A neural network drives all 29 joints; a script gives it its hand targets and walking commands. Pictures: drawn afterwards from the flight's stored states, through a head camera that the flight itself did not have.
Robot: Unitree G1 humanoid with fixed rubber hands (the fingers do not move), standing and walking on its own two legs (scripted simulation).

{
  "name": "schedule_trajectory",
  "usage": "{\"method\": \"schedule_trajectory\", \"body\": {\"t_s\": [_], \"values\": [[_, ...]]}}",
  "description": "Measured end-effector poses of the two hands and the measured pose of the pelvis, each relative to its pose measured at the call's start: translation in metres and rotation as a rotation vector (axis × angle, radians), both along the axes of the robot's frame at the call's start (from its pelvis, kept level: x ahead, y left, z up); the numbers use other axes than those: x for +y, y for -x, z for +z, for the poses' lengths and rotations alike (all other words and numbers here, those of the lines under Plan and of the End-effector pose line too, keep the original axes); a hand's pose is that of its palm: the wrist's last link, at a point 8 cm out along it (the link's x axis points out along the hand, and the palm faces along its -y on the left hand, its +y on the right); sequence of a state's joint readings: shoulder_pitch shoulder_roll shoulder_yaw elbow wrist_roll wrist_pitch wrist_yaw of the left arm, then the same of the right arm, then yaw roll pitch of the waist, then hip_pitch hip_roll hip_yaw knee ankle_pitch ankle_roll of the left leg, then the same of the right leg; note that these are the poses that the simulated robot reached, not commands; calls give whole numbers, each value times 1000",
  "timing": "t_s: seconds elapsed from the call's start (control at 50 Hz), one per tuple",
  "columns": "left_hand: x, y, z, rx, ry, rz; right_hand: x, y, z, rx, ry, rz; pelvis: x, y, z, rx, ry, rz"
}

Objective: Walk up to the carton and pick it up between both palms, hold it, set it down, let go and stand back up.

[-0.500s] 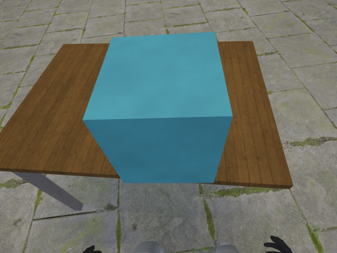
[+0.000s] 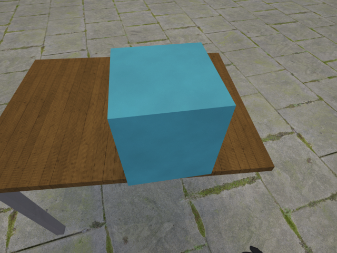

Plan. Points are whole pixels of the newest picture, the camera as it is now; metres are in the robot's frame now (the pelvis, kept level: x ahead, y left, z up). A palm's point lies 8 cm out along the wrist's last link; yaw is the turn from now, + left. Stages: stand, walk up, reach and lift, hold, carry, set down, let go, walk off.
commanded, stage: walk up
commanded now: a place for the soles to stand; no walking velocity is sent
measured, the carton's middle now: (164, 115) +0.48 +0.02 +0.04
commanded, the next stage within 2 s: reach and lift in 1.86 s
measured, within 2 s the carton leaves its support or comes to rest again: neither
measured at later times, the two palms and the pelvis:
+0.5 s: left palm out of the picture +0.00 +0.22 -0.11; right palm out of the picture -0.01 -0.26 -0.12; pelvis -0.01 -0.02 +0.02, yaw +0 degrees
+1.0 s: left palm out of the picture +0.03 +0.16 -0.11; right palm out of the picture +0.03 -0.28 -0.12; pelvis +0.02 -0.06 +0.03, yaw +2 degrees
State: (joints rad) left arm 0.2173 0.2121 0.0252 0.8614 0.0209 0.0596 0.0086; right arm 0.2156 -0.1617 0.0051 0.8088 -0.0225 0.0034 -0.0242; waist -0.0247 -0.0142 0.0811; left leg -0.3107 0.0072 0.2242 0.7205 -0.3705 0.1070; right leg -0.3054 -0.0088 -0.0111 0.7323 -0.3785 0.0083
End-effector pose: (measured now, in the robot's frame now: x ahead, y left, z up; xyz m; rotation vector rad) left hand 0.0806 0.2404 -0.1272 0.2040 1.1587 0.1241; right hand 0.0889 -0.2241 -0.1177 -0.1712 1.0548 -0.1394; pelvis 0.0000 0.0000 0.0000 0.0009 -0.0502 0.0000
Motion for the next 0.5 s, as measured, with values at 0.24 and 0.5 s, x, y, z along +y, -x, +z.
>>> {"method": "schedule_trajectory", "body": {"t_s": [0.24, 0.5], "values": [[-10, 28, 18, 38, 24, -13, -7, 81, 1, 179, -25, -53, 1, 11, 21, -14, 1, -3], [-25, 85, 14, 183, 2, 27, -32, 94, -1, 249, -12, -52, -19, 9, 24, -7, -11, -1]]}}
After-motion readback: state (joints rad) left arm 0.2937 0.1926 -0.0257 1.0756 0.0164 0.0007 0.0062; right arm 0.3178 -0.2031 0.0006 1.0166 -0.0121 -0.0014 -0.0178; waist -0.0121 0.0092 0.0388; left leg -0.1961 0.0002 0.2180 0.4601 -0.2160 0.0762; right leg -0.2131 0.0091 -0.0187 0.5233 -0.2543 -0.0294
